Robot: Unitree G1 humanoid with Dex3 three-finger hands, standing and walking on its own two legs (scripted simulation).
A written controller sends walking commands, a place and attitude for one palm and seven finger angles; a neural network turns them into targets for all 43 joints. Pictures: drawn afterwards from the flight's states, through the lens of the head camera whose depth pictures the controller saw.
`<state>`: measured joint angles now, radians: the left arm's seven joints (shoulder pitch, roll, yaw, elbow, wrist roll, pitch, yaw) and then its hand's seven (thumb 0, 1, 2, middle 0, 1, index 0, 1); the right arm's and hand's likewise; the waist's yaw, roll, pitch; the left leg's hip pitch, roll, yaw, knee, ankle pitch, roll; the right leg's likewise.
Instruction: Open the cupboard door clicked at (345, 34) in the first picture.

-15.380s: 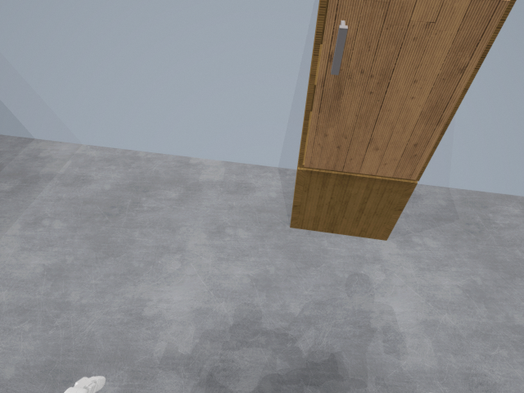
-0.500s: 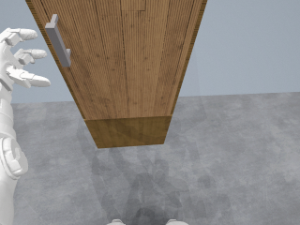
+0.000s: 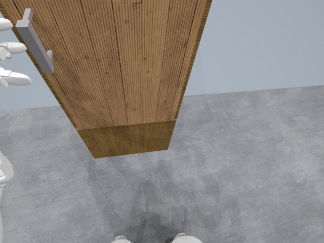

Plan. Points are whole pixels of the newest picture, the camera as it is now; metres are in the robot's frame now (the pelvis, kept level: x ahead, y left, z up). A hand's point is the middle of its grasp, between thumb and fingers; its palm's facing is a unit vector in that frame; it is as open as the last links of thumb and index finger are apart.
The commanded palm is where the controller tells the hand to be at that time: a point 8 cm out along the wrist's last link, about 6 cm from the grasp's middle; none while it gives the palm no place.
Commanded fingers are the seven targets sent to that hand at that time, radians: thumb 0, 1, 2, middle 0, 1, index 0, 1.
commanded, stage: move the hooked fingers beside the handle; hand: left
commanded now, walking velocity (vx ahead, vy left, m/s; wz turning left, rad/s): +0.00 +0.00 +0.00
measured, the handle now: (38, 43) +0.55 +0.24 +0.14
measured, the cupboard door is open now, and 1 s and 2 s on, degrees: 0 0 0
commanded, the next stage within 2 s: slide the fingers in behind the handle in 0.92 s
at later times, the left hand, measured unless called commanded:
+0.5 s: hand (4, 59) +0.48 +0.28 +0.16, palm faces +0.06 -1.00 +0.01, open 14.0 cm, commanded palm +0.46 +0.32 +0.14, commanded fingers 0.00 -0.50 0.30 -0.30 -1.20 -0.30 -1.20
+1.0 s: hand (4, 62) +0.48 +0.28 +0.15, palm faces +0.07 -1.00 -0.01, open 14.0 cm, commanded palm +0.47 +0.33 +0.14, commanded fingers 0.00 -0.50 0.30 -0.30 -1.20 -0.30 -1.20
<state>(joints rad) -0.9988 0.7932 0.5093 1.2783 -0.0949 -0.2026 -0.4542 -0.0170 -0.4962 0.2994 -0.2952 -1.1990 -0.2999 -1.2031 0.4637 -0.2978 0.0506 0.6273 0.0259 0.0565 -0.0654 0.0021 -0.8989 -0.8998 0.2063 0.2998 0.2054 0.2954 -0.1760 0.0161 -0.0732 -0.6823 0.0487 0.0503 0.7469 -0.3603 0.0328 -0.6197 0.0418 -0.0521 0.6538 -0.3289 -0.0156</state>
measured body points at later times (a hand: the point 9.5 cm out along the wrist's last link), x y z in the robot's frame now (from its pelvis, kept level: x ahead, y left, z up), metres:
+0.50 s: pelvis -0.01 +0.01 +0.00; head +0.08 +0.03 +0.44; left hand +0.47 +0.33 +0.16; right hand +0.01 -0.27 -0.11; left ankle -0.01 +0.09 -0.71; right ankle -0.02 -0.11 -0.71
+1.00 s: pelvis -0.02 +0.00 +0.00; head +0.08 +0.02 +0.44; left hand +0.47 +0.34 +0.15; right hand -0.04 -0.27 -0.10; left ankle -0.01 +0.09 -0.71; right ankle -0.02 -0.11 -0.71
